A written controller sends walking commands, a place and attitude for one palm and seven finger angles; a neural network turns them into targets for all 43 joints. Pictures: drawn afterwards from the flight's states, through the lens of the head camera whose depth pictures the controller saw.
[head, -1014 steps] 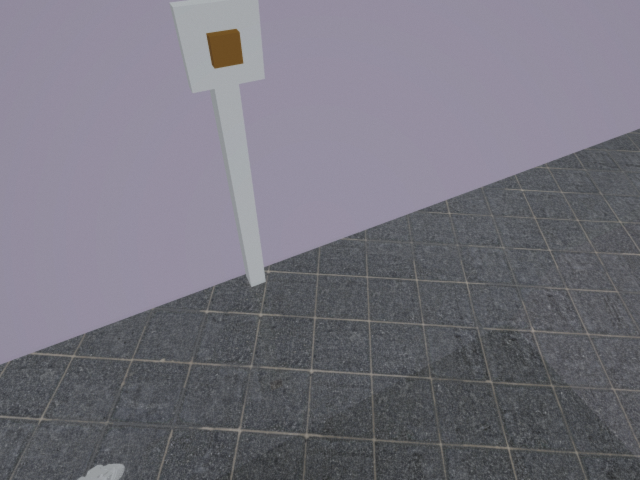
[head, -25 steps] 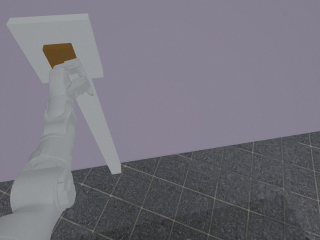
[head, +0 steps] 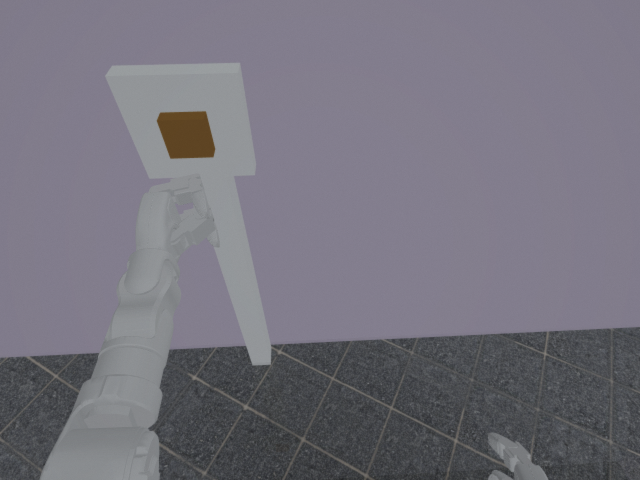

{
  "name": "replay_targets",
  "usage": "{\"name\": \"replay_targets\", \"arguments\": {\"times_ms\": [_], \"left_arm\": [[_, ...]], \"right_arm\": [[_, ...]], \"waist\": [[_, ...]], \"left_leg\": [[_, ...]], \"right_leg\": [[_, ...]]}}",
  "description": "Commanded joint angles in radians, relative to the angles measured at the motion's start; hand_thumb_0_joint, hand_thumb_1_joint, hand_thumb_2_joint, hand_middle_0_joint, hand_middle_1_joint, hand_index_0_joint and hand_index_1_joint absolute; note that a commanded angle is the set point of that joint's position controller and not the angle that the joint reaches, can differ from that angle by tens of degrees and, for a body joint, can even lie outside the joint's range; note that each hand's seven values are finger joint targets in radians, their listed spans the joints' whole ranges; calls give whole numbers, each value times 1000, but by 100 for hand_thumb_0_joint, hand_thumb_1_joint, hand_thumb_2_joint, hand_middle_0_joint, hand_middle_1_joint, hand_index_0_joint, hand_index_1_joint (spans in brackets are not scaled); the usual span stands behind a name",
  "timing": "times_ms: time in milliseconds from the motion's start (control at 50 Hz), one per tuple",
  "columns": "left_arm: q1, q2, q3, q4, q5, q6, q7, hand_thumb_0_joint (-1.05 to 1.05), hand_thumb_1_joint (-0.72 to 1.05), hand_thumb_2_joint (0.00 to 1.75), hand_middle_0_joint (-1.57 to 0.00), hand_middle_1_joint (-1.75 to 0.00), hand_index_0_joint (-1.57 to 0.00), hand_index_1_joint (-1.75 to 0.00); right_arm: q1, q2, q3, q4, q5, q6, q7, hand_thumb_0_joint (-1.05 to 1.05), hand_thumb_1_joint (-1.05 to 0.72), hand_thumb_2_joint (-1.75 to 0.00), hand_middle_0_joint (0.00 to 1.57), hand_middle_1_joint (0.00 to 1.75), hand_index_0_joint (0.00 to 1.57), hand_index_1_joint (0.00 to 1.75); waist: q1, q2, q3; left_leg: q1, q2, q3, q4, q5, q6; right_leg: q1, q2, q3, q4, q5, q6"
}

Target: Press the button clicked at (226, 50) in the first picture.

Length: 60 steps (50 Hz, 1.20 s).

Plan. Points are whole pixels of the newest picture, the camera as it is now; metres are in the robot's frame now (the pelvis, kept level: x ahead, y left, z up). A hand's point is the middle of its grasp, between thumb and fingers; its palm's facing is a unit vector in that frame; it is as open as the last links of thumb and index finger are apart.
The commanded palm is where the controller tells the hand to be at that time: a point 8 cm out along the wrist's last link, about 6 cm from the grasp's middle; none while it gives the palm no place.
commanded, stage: draw the hand back to the body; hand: left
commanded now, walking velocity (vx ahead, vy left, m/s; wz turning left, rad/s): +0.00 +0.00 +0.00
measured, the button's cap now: (188, 134) +0.54 +0.22 +0.15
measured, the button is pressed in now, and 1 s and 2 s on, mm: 0 0 0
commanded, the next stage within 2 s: step back with the hand held close in 1.56 s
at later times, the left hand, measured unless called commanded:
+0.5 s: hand (168, 252) +0.33 +0.19 +0.15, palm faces +0.12 -0.99 -0.01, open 3.1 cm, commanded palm +0.29 +0.23 +0.15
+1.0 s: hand (90, 317) +0.23 +0.22 +0.17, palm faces +0.33 -0.90 -0.27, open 3.1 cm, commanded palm +0.18 +0.27 +0.18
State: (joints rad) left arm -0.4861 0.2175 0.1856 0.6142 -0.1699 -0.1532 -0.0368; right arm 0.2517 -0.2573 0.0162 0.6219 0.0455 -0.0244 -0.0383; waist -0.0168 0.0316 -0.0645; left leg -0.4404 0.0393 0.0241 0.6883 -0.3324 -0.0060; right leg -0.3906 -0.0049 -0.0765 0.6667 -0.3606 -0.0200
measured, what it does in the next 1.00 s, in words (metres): stands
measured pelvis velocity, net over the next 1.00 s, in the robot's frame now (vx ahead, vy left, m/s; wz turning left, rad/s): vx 0.00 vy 0.01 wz -0.01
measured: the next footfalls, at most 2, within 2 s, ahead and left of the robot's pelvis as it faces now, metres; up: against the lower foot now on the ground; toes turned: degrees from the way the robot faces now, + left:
none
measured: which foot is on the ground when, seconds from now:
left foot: down 0.00-1.00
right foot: down 0.00-1.00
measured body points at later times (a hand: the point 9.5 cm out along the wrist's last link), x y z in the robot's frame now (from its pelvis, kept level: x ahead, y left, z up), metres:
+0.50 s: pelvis +0.00 +0.00 +0.01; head -0.02 -0.02 +0.46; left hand +0.32 +0.24 +0.15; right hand +0.14 -0.25 -0.09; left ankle +0.01 +0.12 -0.72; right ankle -0.01 -0.11 -0.72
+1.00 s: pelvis +0.00 +0.01 +0.02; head -0.02 -0.01 +0.47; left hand +0.21 +0.27 +0.18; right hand +0.19 -0.21 -0.06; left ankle +0.01 +0.12 -0.72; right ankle -0.01 -0.11 -0.72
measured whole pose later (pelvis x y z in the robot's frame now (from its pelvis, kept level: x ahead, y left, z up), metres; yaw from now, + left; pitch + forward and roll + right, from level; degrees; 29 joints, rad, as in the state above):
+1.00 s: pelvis +0.00 +0.01 +0.02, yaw -1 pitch -5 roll +0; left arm 0.27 0.28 0.18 -0.25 -0.07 -0.06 0.10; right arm 0.17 -0.22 0.05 0.63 -0.01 -0.05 -0.07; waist 0.06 0.06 0.03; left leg -0.09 0.02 0.05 0.39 -0.21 0.00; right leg -0.05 -0.01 -0.06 0.37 -0.23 -0.01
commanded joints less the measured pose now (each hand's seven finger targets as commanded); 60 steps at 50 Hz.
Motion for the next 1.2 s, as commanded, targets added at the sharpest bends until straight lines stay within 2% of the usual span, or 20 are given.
{"name": "replay_targets", "arguments": {"times_ms": [0, 60, 100, 120, 220, 320, 400, 440, 500, 560, 580, 600, 620, 680, 700, 760, 860, 1100, 1140, 1180], "left_arm": [[-540, 166, 18, -193, 3, -66, 7, 0, 90, 90, -130, -150, -130, -150], [-556, 180, 32, -122, 8, -75, 9, 0, 90, 90, -130, -150, -130, -150], [-436, 232, 94, -147, 8, -89, 9, 0, 90, 90, -130, -150, -130, -150], [-379, 213, 87, -174, 4, -90, 3, 0, 90, 90, -130, -150, -130, -150], [-191, 211, 99, -335, -25, -53, -26, 0, 90, 90, -130, -150, -130, -150], [-97, 212, 104, -525, -54, 13, -33, 0, 90, 90, -130, -150, -130, -150], [-62, 165, 50, -685, -56, 46, -44, 0, 90, 90, -130, -150, -130, -150], [20, 170, 66, -700, -67, 69, -48, 0, 90, 90, -130, -150, -130, -150], [70, 154, 50, -710, -77, 118, -65, 0, 90, 90, -130, -150, -130, -150], [103, 175, 72, -774, -81, 165, -73, 0, 90, 90, -130, -150, -130, -150], [118, 277, 53, -894, 28, 96, 15, 0, 90, 90, -130, -150, -130, -150], [207, 253, 65, -844, 34, 82, 54, 0, 90, 90, -130, -150, -130, -150], [248, 212, 28, -859, 51, 72, 74, 0, 90, 90, -130, -150, -130, -150], [322, 215, 36, -912, 75, 53, 110, 0, 90, 90, -130, -150, -130, -150], [357, 224, 45, -912, 77, 50, 115, 0, 90, 90, -130, -150, -130, -150], [371, 210, 32, -992, 93, 37, 129, 0, 90, 90, -130, -150, -130, -150], [485, 212, 51, -1050, 103, 28, 143, 0, 90, 90, -130, -150, -130, -150], [828, 255, 163, -1211, 107, 9, 150, 0, 90, 90, -130, -150, -130, -150], [854, 250, 165, -1257, 108, 2, 152, 0, 90, 90, -130, -150, -130, -150], [900, 253, 178, -1281, 109, -2, 156, 0, 90, 90, -130, -150, -130, -150]], "right_arm": [[5, -121, -37, -99, -5, -43, -24, 0, -90, -90, 20, 30, 20, 30], [9, -118, -31, -87, -7, -46, -24, 0, -90, -90, 20, 30, 20, 30], [9, -123, -36, -108, -12, -47, -18, 0, -90, -90, 20, 30, 20, 30], [-3, -116, -34, -123, -9, -50, -14, 0, -90, -90, 20, 30, 20, 30], [-37, -115, -36, -166, 3, -56, -5, 0, -90, -90, 20, 30, 20, 30], [-88, -110, -32, -184, 11, -68, -21, 0, -90, -90, 20, 30, 20, 30], [-122, -100, -26, -186, 14, -96, -35, 0, -90, -90, 20, 30, 20, 30], [-130, -99, -23, -177, 13, -110, -41, 0, -90, -90, 20, 30, 20, 30], [-144, -101, -15, -172, 16, -121, -49, 0, -90, -90, 20, 30, 20, 30], [-173, -94, -6, -182, 15, -127, -56, 0, -90, -90, 20, 30, 20, 30], [-191, -86, -9, -174, -11, -132, -62, 0, -90, -90, 20, 30, 20, 30], [-188, -86, -8, -155, -22, -130, -62, 0, -90, -90, 20, 30, 20, 30], [-191, -79, -1, -154, -24, -123, -60, 0, -90, -90, 20, 30, 20, 30], [-194, -72, 2, -154, -33, -106, -57, 0, -90, -90, 20, 30, 20, 30], [-197, -75, -1, -151, -37, -101, -56, 0, -90, -90, 20, 30, 20, 30], [-209, -68, 2, -160, -41, -90, -55, 0, -90, -90, 20, 30, 20, 30], [-223, -66, 1, -160, -50, -85, -53, 0, -90, -90, 20, 30, 20, 30], [-221, -65, -21, -169, -58, -92, -39, 0, -90, -90, 20, 30, 20, 30], [-213, -60, -22, -173, -56, -98, -38, 0, -90, -90, 20, 30, 20, 30], [-207, -59, -24, -174, -55, -107, -38, 0, -90, -90, 20, 30, 20, 30]], "waist": [[-55, -33, -250], [-49, -29, -259], [-3, -27, -334], [14, -2, -353], [42, -46, -310], [38, -73, -228], [29, 11, -207], [40, -6, -194], [31, -48, -136], [45, -14, -128], [49, -8, -59], [48, -58, -21], [47, -39, -31], [49, 2, -50], [53, -27, -34], [48, 25, -41], [58, 23, -11], [86, -8, 14], [84, 45, 9], [85, 42, 8]], "left_leg": [[176, -46, -24, -72, 186, 41], [162, -48, -29, -69, 189, 37], [172, -48, -24, -70, 242, 38], [175, -49, -15, -74, 264, 36], [167, -42, 1, -105, 306, 39], [182, -41, 8, -148, 245, 46], [247, -39, -3, -165, 234, 44], [256, -39, -11, -177, 224, 41], [248, -41, -17, -189, 184, 43], [264, -47, -19, -205, 170, 40], [292, -45, -6, -246, 165, 43], [283, -42, -8, -257, 144, 45], [307, -39, -9, -273, 155, 44], [361, -35, -5, -304, 199, 41], [359, -33, -2, -311, 204, 43], [401, -34, -3, -334, 216, 38], [411, -33, -10, -353, 238, 36], [389, -27, -7, -333, 311, 33], [388, -26, -8, -329, 318, 30], [388, -25, -8, -321, 331, 28]], "right_leg": [[20, 20, 50, -109, 295, 7], [24, 19, 48, -100, 300, 4], [89, 21, 50, -85, 350, -1], [116, 17, 50, -79, 382, -2], [178, 20, 45, -92, 451, 1], [178, 18, 49, -146, 381, 10], [156, 22, 42, -164, 324, 2], [156, 22, 35, -172, 310, 3], [142, 23, 31, -197, 261, 7], [151, 18, 32, -211, 237, 6], [136, -2, 70, -283, 209, 7], [136, -1, 68, -307, 170, 10], [168, -2, 64, -305, 178, 8], [226, 1, 60, -321, 223, 5], [235, 3, 62, -339, 226, 7], [259, 4, 58, -353, 232, 4], [285, 8, 53, -370, 244, 2], [307, 12, 49, -369, 308, 4], [311, 6, 49, -352, 317, 2], [307, 8, 46, -348, 329, 2]]}}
